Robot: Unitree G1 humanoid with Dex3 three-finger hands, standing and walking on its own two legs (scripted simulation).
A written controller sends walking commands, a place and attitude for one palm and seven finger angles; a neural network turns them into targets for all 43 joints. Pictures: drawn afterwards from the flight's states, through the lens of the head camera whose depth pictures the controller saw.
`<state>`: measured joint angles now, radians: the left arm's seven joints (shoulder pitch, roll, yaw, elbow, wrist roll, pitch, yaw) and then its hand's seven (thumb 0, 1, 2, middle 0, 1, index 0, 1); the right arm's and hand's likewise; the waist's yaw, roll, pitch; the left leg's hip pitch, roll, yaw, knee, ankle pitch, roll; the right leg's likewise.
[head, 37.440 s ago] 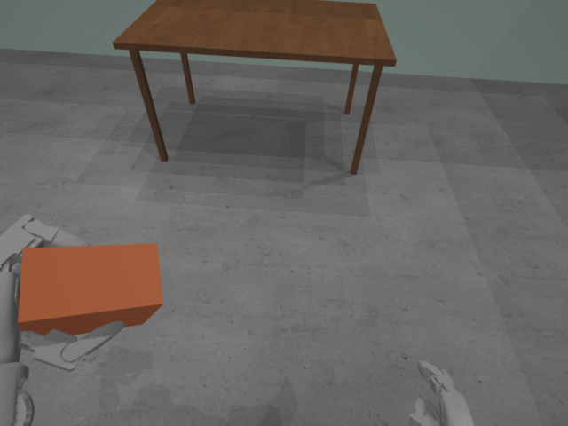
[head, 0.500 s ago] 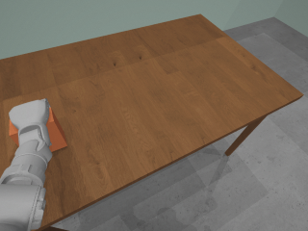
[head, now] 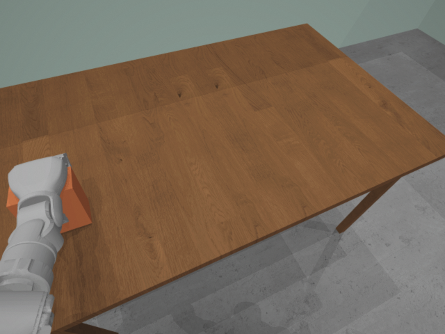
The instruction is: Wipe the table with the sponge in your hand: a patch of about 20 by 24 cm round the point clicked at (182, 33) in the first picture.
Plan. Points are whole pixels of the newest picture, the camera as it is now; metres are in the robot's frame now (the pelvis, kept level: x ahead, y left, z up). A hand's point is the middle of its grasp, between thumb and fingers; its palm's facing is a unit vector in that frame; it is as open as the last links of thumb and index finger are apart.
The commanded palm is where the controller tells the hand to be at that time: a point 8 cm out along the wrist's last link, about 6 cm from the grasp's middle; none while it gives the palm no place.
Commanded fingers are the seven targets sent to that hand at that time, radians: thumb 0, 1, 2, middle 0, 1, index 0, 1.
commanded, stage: wipe back along the first lane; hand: left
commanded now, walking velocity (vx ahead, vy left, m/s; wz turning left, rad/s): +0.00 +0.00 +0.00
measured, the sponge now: (57, 209) +0.35 +0.36 -0.05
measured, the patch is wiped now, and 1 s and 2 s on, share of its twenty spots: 1.00 1.00 1.00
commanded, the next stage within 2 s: lift the sponge slowly off the table in 1.48 s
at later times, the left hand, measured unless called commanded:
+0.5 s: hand (54, 211) +0.33 +0.34 +0.00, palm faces -0.09 -0.02 -1.00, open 10.7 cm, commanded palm +0.29 +0.32 +0.03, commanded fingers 0.00 0.10 1.30 -1.20 -1.60 -1.20 -1.60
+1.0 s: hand (53, 240) +0.27 +0.32 +0.00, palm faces -0.06 -0.05 -1.00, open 10.7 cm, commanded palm +0.23 +0.29 +0.03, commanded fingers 0.00 0.10 1.30 -1.20 -1.60 -1.20 -1.60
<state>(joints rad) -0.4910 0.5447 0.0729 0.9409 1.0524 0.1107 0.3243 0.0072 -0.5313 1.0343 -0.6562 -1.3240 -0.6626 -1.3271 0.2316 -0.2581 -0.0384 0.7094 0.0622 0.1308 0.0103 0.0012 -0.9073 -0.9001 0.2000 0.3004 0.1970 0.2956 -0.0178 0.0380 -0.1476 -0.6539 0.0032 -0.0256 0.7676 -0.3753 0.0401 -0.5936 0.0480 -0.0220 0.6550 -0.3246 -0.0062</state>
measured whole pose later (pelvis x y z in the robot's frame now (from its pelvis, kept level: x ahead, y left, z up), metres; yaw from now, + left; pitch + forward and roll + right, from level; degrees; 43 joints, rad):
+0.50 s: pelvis +0.00 +0.00 +0.00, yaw +0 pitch +12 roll -3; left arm -0.31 0.48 0.01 0.74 1.00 0.20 0.33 0.00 -0.52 1.03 -0.64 -1.33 -0.65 -1.34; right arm 0.21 -0.25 -0.02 0.67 0.07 0.14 -0.01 0.00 -0.91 -0.90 0.20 0.30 0.20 0.30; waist 0.00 0.04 -0.15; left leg -0.60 0.00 -0.02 0.75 -0.37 0.04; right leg -0.54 0.04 -0.01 0.65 -0.32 0.00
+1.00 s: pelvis +0.01 +0.00 +0.01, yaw +1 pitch +9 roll -2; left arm -0.05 0.41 -0.03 0.45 0.99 0.27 0.32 0.00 -0.52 1.03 -0.64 -1.34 -0.64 -1.34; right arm 0.14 -0.24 -0.01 0.63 0.07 0.11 -0.01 0.00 -0.91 -0.90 0.20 0.30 0.20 0.30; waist 0.05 0.05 -0.15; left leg -0.50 -0.01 -0.02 0.72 -0.38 0.04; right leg -0.45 0.03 -0.02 0.63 -0.34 -0.01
